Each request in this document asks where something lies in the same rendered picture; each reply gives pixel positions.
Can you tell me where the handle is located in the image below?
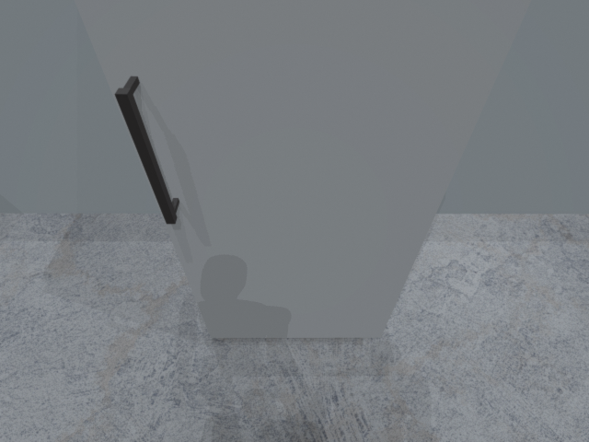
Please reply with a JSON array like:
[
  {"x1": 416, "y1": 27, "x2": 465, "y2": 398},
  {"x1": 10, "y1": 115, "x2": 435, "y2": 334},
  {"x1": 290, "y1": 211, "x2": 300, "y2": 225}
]
[{"x1": 115, "y1": 76, "x2": 179, "y2": 224}]

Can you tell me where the fridge door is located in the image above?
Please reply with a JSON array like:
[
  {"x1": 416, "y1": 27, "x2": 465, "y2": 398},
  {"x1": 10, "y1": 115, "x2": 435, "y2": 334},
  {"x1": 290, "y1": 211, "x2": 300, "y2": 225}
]
[{"x1": 75, "y1": 0, "x2": 531, "y2": 338}]

